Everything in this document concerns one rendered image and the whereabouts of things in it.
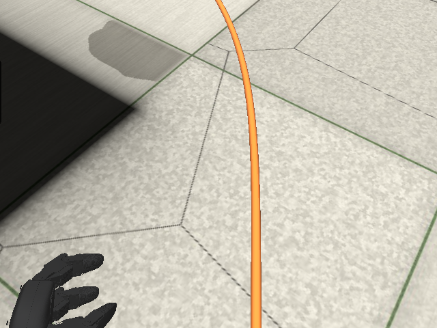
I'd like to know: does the left robot hand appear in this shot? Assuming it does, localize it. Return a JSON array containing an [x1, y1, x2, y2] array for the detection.
[[6, 253, 117, 328]]

